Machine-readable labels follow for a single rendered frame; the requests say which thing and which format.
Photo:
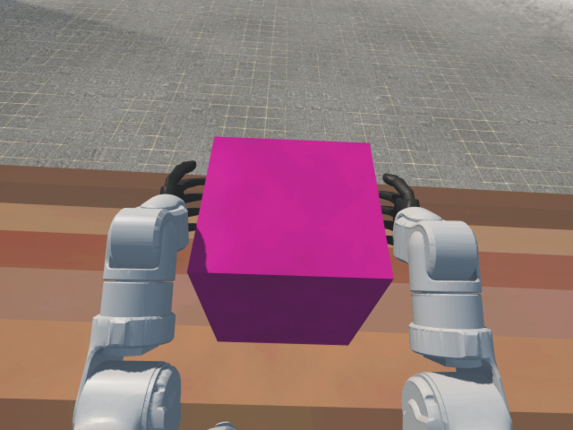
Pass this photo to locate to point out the right robot hand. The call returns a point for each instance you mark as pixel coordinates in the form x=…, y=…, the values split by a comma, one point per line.
x=404, y=199

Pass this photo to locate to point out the robot right upper arm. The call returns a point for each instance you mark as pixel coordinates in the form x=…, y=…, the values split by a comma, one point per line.
x=453, y=401

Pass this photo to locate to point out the left robot hand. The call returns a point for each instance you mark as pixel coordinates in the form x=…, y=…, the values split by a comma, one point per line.
x=175, y=186

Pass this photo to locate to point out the robot right forearm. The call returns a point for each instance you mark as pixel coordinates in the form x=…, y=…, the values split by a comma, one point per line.
x=443, y=262

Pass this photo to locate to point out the robot left forearm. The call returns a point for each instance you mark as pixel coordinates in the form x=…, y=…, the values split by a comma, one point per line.
x=135, y=315

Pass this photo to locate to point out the carton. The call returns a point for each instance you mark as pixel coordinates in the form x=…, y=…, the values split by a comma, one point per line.
x=290, y=245

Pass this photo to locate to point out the robot left upper arm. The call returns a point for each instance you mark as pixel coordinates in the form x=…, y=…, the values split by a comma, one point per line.
x=130, y=395

